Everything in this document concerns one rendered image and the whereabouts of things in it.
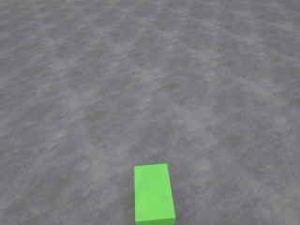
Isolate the carton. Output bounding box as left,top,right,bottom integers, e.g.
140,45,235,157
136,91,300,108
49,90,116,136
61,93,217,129
134,163,175,225

